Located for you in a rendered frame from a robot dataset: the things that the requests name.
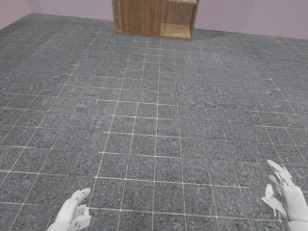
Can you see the robot right hand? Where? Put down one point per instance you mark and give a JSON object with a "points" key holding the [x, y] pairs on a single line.
{"points": [[292, 198]]}

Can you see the left robot forearm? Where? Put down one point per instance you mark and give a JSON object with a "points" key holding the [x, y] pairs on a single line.
{"points": [[59, 226]]}

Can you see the robot left hand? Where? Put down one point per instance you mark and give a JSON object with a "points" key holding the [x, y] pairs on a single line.
{"points": [[77, 216]]}

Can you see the right robot forearm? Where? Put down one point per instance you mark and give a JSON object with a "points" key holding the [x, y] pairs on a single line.
{"points": [[297, 225]]}

